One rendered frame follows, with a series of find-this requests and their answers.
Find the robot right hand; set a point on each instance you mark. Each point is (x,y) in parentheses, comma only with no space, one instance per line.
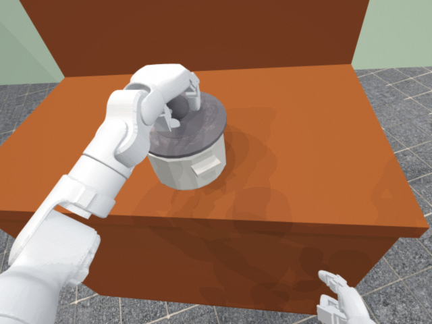
(349,304)

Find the left robot forearm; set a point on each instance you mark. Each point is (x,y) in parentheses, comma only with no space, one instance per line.
(121,142)

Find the robot left hand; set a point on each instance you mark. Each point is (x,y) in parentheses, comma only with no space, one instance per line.
(171,80)

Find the knob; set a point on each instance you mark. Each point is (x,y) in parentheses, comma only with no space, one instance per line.
(179,106)

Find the left robot upper arm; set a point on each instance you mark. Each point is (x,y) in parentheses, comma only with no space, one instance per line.
(59,254)

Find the table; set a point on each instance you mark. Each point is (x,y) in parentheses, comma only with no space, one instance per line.
(310,183)

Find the pot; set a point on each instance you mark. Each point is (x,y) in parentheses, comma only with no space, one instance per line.
(192,172)

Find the lid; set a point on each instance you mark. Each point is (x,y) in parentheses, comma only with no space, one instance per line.
(198,131)

